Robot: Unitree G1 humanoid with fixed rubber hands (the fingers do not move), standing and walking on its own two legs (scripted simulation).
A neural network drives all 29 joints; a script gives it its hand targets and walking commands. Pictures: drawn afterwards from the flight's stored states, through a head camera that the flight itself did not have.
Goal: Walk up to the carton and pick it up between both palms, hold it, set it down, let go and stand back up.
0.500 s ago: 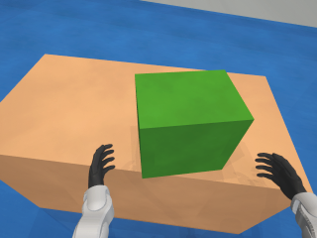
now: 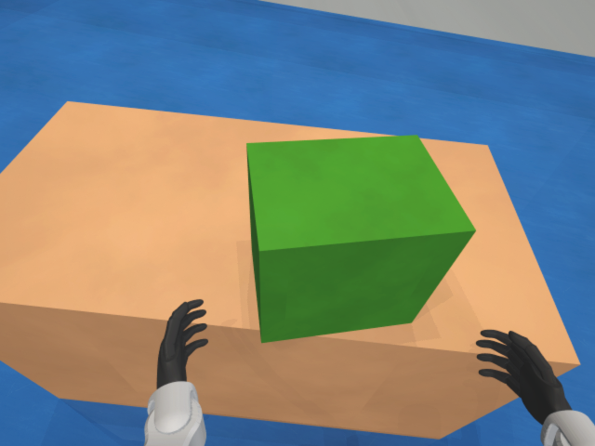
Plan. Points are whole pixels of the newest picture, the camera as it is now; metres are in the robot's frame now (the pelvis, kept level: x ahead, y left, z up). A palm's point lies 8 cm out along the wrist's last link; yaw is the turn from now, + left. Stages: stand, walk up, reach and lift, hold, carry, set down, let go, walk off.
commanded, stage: set down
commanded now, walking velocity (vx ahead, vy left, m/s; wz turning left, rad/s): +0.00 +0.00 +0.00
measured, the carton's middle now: (337, 241) +0.43 +0.00 +0.01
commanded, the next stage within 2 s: none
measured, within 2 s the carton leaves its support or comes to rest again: neither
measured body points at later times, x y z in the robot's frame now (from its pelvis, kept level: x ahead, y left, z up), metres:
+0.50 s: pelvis +0.00 -0.01 +0.00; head +0.00 +0.00 +0.45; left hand +0.17 +0.20 -0.02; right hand +0.21 -0.27 -0.04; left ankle +0.03 +0.13 -0.74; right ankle -0.02 -0.10 -0.74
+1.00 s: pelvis +0.02 +0.00 +0.00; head +0.03 +0.05 +0.45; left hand +0.17 +0.21 -0.07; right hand +0.21 -0.24 -0.05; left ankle +0.03 +0.13 -0.74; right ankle -0.02 -0.09 -0.74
